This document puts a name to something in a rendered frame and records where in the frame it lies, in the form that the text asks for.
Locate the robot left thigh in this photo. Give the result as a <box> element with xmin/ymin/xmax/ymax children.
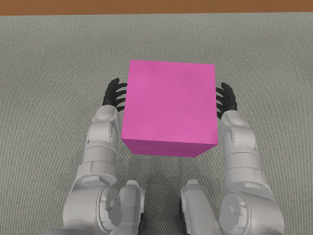
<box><xmin>110</xmin><ymin>184</ymin><xmax>146</xmax><ymax>235</ymax></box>

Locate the right robot shin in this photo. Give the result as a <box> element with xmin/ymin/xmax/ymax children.
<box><xmin>184</xmin><ymin>179</ymin><xmax>207</xmax><ymax>234</ymax></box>

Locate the left robot upper arm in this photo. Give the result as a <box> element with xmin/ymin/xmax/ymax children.
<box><xmin>41</xmin><ymin>185</ymin><xmax>123</xmax><ymax>235</ymax></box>

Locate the right robot upper arm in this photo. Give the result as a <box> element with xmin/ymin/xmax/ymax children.
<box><xmin>219</xmin><ymin>191</ymin><xmax>284</xmax><ymax>235</ymax></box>

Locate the robot left forearm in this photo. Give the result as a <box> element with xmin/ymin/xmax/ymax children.
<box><xmin>63</xmin><ymin>105</ymin><xmax>121</xmax><ymax>222</ymax></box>

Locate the carton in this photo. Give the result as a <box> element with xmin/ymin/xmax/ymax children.
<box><xmin>120</xmin><ymin>60</ymin><xmax>218</xmax><ymax>158</ymax></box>

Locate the robot left hand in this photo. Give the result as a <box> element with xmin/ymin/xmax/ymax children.
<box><xmin>102</xmin><ymin>78</ymin><xmax>127</xmax><ymax>112</ymax></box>

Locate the robot right hand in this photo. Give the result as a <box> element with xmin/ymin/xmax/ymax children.
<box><xmin>215</xmin><ymin>82</ymin><xmax>238</xmax><ymax>120</ymax></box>

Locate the robot right forearm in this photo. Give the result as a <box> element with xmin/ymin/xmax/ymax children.
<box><xmin>218</xmin><ymin>110</ymin><xmax>285</xmax><ymax>229</ymax></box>

